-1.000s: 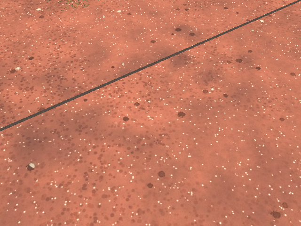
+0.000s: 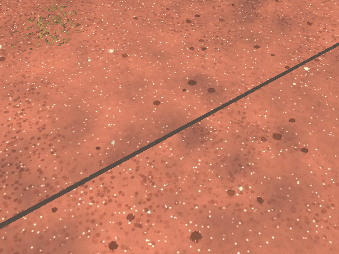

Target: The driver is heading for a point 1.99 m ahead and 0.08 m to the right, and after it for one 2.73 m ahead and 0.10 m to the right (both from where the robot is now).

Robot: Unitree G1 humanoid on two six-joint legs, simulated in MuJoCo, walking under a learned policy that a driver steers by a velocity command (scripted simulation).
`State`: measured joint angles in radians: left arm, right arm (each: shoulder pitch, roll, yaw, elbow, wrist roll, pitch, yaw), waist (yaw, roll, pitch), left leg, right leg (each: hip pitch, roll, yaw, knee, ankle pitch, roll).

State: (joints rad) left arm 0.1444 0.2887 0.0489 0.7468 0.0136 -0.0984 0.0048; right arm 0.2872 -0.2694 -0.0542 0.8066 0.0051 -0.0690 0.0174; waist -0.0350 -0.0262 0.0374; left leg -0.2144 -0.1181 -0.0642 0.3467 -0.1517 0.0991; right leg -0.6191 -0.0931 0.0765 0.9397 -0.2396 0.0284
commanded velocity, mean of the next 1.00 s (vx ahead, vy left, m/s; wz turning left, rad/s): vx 0.11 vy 0.00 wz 0.08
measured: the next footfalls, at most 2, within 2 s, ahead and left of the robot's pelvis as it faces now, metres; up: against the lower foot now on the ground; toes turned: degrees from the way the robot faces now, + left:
right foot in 0.20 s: +0.31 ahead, -0.14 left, +0.00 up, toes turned +4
left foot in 0.50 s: +0.23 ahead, +0.11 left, +0.00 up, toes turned +3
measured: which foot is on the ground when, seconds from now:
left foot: down 0.00-0.24, up 0.26-0.48, down 0.50-1.00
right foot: up 0.00-0.18, down 0.20-1.00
